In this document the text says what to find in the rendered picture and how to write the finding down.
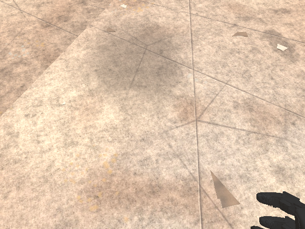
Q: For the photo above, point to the right robot hand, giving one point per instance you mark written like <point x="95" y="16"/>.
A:
<point x="287" y="203"/>

